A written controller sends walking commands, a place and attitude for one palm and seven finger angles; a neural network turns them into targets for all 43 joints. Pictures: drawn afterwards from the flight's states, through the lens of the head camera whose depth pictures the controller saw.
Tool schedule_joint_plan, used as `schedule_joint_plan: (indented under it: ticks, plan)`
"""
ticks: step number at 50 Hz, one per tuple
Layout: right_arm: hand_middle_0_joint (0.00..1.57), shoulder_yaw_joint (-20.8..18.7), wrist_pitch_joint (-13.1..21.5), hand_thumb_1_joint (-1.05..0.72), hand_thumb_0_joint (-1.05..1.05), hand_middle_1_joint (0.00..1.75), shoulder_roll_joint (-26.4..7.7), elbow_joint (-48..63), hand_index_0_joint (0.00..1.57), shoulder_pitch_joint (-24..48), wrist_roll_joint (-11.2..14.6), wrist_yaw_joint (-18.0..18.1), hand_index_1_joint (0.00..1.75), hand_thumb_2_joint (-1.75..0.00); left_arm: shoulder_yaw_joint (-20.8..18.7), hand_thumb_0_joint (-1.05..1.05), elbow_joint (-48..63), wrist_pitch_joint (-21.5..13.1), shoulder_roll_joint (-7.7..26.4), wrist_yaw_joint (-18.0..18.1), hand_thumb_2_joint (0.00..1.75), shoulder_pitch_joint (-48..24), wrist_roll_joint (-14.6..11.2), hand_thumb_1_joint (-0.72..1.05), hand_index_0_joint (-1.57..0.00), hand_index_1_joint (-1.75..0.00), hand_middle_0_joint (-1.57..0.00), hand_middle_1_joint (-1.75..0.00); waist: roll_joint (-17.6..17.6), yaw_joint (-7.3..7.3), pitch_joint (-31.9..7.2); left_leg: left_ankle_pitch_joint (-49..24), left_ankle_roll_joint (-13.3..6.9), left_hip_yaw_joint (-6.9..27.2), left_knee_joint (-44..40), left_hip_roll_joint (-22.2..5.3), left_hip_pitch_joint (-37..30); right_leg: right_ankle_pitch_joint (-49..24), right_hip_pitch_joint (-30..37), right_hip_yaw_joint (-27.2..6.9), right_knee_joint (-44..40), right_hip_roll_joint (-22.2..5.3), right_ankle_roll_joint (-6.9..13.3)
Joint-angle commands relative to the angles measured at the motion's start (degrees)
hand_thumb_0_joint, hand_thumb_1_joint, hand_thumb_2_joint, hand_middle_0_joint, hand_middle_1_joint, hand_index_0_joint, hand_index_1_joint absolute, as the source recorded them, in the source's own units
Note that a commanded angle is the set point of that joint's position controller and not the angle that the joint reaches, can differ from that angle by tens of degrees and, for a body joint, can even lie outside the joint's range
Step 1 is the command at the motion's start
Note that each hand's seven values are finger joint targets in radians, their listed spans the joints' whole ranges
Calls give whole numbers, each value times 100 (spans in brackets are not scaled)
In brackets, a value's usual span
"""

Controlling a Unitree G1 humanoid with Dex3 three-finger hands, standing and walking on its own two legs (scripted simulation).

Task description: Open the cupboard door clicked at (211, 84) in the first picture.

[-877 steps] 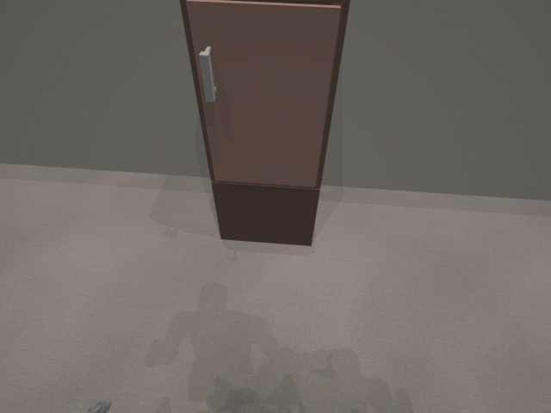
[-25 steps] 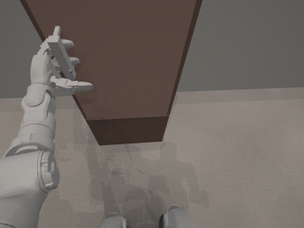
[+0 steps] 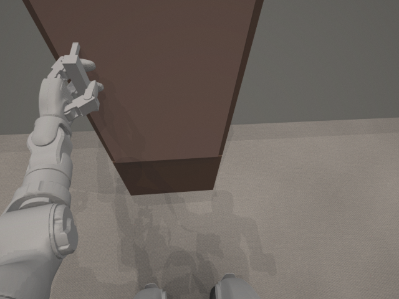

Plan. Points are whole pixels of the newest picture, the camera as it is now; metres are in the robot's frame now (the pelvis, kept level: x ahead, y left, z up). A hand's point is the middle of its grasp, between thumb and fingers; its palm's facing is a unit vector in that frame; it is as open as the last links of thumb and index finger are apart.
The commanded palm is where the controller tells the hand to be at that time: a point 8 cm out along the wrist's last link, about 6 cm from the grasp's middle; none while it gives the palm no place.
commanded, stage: pull the door open along its arc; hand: left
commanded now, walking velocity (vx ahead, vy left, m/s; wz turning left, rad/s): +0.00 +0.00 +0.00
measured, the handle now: (84, 78) +0.55 +0.20 +0.09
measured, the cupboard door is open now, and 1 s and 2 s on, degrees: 0 38 44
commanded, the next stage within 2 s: open thumb and fingers to let go in 1.14 s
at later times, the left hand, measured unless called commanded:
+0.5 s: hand (93, 117) +0.44 +0.17 +0.10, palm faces -0.01 -1.00 +0.00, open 6.2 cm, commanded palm +0.39 +0.22 +0.09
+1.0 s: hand (148, 180) +0.31 +0.07 +0.10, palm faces +0.39 -0.92 -0.03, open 6.5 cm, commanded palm +0.24 +0.09 +0.09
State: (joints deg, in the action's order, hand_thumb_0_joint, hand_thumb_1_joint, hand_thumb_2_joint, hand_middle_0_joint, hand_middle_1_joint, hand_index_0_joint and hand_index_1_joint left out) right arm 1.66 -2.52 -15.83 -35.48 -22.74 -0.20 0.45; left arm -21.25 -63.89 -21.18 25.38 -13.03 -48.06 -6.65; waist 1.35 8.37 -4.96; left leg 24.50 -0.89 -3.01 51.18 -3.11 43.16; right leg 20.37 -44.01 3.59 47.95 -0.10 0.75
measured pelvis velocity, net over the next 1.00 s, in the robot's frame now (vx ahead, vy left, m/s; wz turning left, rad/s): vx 0.01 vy -0.02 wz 0.05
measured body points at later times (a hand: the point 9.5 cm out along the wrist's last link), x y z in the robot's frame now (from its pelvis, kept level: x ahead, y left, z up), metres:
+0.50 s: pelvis +0.01 +0.00 +0.01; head +0.08 +0.00 +0.45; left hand +0.44 +0.23 +0.10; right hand +0.05 -0.26 -0.11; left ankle +0.00 +0.11 -0.69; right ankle +0.02 -0.12 -0.69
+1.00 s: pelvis +0.01 -0.02 +0.02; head +0.03 -0.03 +0.47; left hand +0.28 +0.11 +0.10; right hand +0.21 -0.21 -0.07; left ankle +0.00 +0.11 -0.69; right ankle +0.02 -0.12 -0.69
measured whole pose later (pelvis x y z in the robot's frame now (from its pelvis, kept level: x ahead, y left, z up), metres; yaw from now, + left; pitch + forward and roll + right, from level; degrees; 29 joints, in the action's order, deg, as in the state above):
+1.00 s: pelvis +0.01 -0.02 +0.02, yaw +3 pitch +6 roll +0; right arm 1.1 -1.9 -9.7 -30.2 -9.8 -3.4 -3.2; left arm 13.3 -0.3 -4.1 -5.4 31.9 5.3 5.4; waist 2.2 -0.1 -5.2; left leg 23.4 0.7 -1.3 44.3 -1.7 26.8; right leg 22.1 -28.2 5.2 44.2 -1.1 1.9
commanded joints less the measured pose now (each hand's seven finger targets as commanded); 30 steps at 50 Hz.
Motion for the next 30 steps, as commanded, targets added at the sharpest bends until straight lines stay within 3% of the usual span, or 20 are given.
schedule_joint_plan:
  ticks: [1,5,6,12,13,19,24,27,28,29,30]
  plan:
    - [20,-339,117,-90,0,30,-942,357,20,-764,19,96,30,-90,-170,0,1040,-342,1505,-2,90,-2616,-6,90,-40,-135,-40,-135,243,20,-2198,-1667,-82,325,-569,237,-1086,-1722,1298,-234,-488,232,5]
    - [20,-330,123,-90,0,30,-934,381,20,-780,15,114,30,-90,-231,0,1030,-344,1630,-14,90,-2606,51,90,-40,-135,-40,-135,262,-4,-2424,-1777,-88,323,-547,252,-1091,-1857,1444,-260,-440,213,6]
    - [20,-318,130,-90,0,30,-896,383,20,-748,21,105,30,-90,31,0,1007,-319,1279,-31,90,-2688,24,90,-40,-135,-40,-135,324,85,-2311,-1731,-85,314,-551,252,-1151,-1795,1294,-242,-472,216,4]
    - [20,-348,135,-90,0,30,-892,527,20,-677,17,57,30,-90,-109,0,1342,-311,1213,-94,90,-1920,-123,90,-40,-135,-40,-135,368,-200,-2678,-2075,-53,263,-565,252,-1304,-2110,1621,-206,-397,229,39]
    - [20,-357,124,-90,0,30,-907,562,20,-681,24,53,30,-90,-128,0,1331,-300,1218,-105,90,-1679,-144,90,-40,-135,-40,-135,233,-223,-2677,-2170,-66,282,-555,246,-1323,-2161,1643,-195,-387,248,55]
    - [20,-390,121,-90,0,30,-833,855,20,-408,108,-2,30,-90,-70,0,2302,-204,918,-89,90,-426,-358,90,-40,-135,-40,-135,167,-509,-2668,-2373,-61,166,-747,232,-1376,-2463,2112,-195,-465,238,61]
    - [20,-409,200,-90,0,30,-729,1085,20,-101,190,-78,30,-90,229,0,3487,-74,313,-7,90,1140,-569,90,-40,-135,-40,-135,50,-709,-2335,-2766,-56,96,-926,191,-1548,-2706,2350,-155,-564,213,60]
    - [20,-421,268,-90,0,30,-680,1165,20,114,220,-93,30,-90,473,0,4250,15,-52,113,90,1714,-623,90,-40,-135,-40,-135,51,-734,-2053,-2717,-24,92,-1053,174,-1709,-2601,2342,-92,-633,206,53]
    - [20,-420,299,-90,0,30,-675,1215,20,191,220,-96,30,-90,525,0,4517,31,-123,167,90,1943,-633,90,-40,-135,-40,-135,90,-765,-2049,-2735,-31,73,-1062,185,-1753,-2595,2394,-107,-649,201,57]
    - [20,-408,371,-90,0,30,-463,1222,20,443,199,-123,30,-90,-60,0,4952,130,-396,963,90,1906,-963,90,-40,-135,-40,-135,-40,-1184,-1890,-2535,52,73,-1159,226,-1526,-2336,2395,16,-745,204,34]
    - [20,-388,435,-90,0,30,-456,1201,20,531,172,-168,30,-90,530,0,5028,230,-968,1368,90,2175,-789,90,-40,-135,-40,-135,71,-965,-1597,-2340,89,68,-1215,222,-1617,-2125,2269,48,-776,203,24]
